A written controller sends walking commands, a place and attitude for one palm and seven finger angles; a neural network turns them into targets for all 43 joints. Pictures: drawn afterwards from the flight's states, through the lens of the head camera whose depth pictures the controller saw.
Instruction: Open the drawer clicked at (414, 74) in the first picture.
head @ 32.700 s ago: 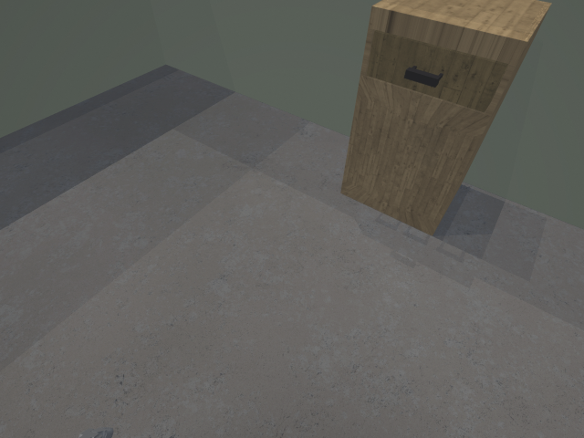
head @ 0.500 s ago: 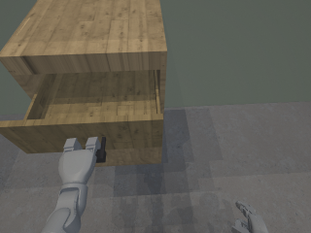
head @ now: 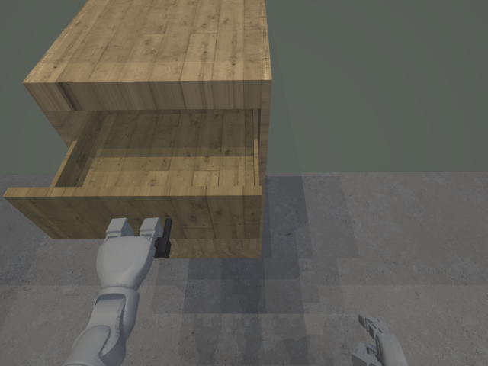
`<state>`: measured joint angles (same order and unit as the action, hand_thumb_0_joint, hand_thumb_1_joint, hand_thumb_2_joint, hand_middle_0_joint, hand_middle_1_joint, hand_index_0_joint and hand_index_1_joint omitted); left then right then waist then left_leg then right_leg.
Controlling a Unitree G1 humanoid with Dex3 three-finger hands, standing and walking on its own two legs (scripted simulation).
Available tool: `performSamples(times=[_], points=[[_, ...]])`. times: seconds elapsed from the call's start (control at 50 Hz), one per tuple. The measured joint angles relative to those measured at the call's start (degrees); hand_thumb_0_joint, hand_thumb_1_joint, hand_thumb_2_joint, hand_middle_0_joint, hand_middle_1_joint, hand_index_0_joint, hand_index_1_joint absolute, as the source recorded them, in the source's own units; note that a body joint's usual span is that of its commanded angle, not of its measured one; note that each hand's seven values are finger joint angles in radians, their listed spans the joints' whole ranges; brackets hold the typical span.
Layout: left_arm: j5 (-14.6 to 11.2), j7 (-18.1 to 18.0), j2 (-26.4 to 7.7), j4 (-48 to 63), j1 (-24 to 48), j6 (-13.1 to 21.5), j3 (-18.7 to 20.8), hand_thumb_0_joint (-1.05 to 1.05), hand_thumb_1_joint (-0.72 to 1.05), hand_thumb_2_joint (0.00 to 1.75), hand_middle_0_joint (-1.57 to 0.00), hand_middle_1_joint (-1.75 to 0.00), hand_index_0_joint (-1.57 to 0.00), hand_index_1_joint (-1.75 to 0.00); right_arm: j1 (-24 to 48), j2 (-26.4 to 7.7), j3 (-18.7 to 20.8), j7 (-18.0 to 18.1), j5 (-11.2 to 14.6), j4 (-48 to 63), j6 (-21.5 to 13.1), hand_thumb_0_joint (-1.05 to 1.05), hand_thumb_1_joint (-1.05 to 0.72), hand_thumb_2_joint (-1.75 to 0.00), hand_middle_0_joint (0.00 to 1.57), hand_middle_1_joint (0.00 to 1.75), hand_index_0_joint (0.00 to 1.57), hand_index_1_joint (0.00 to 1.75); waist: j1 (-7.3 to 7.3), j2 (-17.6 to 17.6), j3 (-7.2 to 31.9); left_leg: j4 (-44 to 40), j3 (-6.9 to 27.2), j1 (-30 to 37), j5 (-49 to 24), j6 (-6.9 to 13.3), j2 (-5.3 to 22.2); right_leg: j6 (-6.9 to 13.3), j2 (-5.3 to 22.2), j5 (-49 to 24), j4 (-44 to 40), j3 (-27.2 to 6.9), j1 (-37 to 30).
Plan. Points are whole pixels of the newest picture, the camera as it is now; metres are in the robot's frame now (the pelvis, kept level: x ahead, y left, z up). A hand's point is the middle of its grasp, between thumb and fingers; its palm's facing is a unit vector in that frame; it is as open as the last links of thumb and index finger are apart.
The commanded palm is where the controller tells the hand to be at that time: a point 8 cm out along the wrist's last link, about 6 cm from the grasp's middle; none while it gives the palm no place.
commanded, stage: pull the drawer open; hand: left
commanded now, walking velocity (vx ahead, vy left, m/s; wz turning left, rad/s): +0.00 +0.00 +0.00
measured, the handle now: (140, 235) +0.34 +0.22 -0.02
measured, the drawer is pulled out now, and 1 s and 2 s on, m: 0.22 0.30 0.30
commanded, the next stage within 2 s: open the thumb to release the handle in 0.56 s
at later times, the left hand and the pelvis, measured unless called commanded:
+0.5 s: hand (128, 318) +0.20 +0.21 -0.04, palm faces +0.00 -0.08 -1.00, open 6.3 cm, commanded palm +0.15 +0.21 +0.01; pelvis +0.00 +0.00 -0.01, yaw -2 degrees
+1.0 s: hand (129, 315) +0.20 +0.20 -0.03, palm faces +0.01 -0.06 -1.00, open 8.8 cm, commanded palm +0.18 +0.21 +0.01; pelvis -0.01 -0.01 -0.01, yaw +0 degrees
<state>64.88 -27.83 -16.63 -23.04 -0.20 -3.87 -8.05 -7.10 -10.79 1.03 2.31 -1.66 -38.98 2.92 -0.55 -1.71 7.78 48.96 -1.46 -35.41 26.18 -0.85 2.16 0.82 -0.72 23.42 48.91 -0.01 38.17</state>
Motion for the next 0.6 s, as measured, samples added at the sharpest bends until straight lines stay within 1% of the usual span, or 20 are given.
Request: performSamples(times=[0.06,0.12,0.16,0.2,0.28,0.38,0.46,0.6], points=[[-1.14,0.53,-0.4,2.22,-2.92,0.24,2.04,0.04,0.64,0.73,-0.27,-1.33,-0.4,-1.35,-1.35,-0.56,0.5,-0.44,0.2,0.35,-0.17,0.01,-0.91,-0.9,0.2,0.3,0.2,0.3,1.31,0.15,0.11,-0.67,-0.93,0.41,-0.33,-0.12,0.42,0.1,-0.48,-0.57,-0.35,-0.9,0.17],[-2.17,0.21,-0.65,6.31,-7.81,0.34,3.63,0.05,0.64,0.71,-0.26,-1.33,-0.4,-1.34,-2.57,-1.41,1.19,-1.09,0.33,1.11,-0.37,0.01,-0.91,-0.9,0.2,0.3,0.2,0.3,2.53,0.33,0.29,-1.01,-1.86,0.63,-0.36,-0.16,0.77,0.11,-0.9,-0.85,-0.41,-1.79,0.48],[-2.38,-0.46,-0.73,9.26,-11.32,0.21,4.03,0.05,0.65,0.71,-0.26,-1.34,-0.4,-1.34,-3.14,-2.1,1.68,-1.55,0.25,1.54,-0.37,0.01,-0.91,-0.9,0.2,0.3,0.2,0.3,3.05,0.45,0.38,-0.86,-2.26,0.54,-0.2,-0.16,0.91,0.09,-1.07,-0.79,-0.15,-2.18,0.79],[-2.33,-1.46,-0.67,12.0,-14.58,0.09,3.98,0.05,0.65,0.71,-0.25,-1.34,-0.4,-1.33,-3.45,-2.76,2.18,-1.98,0.07,1.82,-0.38,0.01,-0.91,-0.9,0.2,0.3,0.2,0.3,3.23,0.5,0.48,-0.35,-2.47,0.2,0.12,-0.13,1.0,0.07,-1.17,-0.56,0.37,-2.4,1.24],[-1.83,-3.42,-0.38,16.72,-20.45,-0.12,3.02,0.04,0.66,0.72,-0.25,-1.35,-0.4,-1.32,-3.18,-3.59,2.88,-2.85,-0.35,2.18,-0.32,0.01,-0.91,-0.9,0.2,0.3,0.2,0.3,2.81,0.43,0.82,1.3,-2.55,-0.79,1.04,-0.07,1.02,0.03,-1.18,0.29,2.0,-2.51,2.28],[-1.19,-5.19,-0.26,20.62,-26.17,0.26,1.27,0.04,0.65,0.73,-0.26,-1.35,-0.4,-1.33,-1.38,-3.33,2.6,-3.58,-0.76,2.89,-0.44,0.01,-0.91,-0.9,0.2,0.3,0.2,0.3,1.49,0.01,1.3,3.52,-2.22,-1.79,2.21,0.01,0.8,0.0,-0.93,1.62,4.28,-2.24,3.17],[-1.12,-4.58,0.05,21.01,-25.93,0.29,1.0,0.04,0.65,0.73,-0.24,-1.35,-0.37,-1.28,0.9,-2.09,1.39,-3.81,-0.89,3.83,-0.61,0.01,-0.91,-0.9,0.2,0.3,0.2,0.3,0.6,-0.04,1.64,4.74,-1.93,-2.19,2.84,-0.07,0.66,0.11,-0.77,2.46,5.7,-1.99,3.57],[-0.85,-3.32,0.2,21.06,-25.45,-0.02,0.59,0.05,0.65,0.72,-0.25,-1.33,-0.38,-1.3,3.1,-0.13,-0.71,-4.03,-0.83,6.09,-1.24,0.01,-0.91,-0.9,0.2,0.3,0.2,0.3,-0.53,-0.13,1.81,5.11,-1.43,-1.72,3.35,-0.36,0.67,0.37,-0.76,3.21,6.23,-1.52,3.0]])
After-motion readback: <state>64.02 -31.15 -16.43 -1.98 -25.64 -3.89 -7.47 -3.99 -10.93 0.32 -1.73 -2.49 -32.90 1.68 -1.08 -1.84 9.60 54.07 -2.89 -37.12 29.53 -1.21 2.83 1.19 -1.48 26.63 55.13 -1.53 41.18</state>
